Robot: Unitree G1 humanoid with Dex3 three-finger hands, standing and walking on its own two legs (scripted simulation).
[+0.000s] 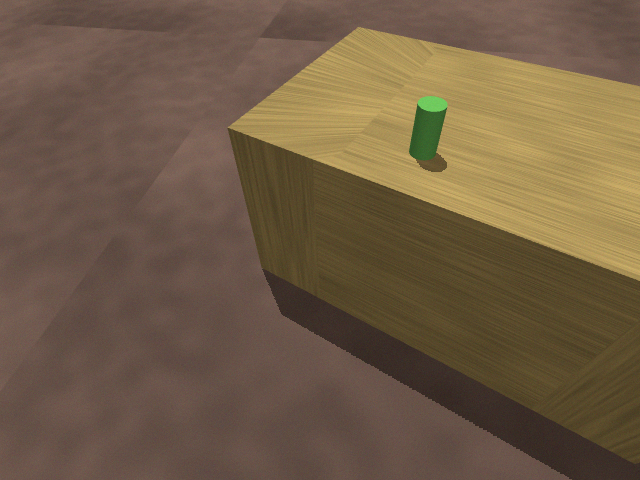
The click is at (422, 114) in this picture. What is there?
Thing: squat round
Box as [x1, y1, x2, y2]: [409, 96, 447, 159]
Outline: 441,98 434,96 426,96 419,99 409,148 409,153 415,158 429,159 433,157 435,154 447,105 446,102
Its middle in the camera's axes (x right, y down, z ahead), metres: +0.26 -0.26 +0.91
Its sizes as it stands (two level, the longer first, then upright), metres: 0.065 0.065 0.132
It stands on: a support 0.65 m high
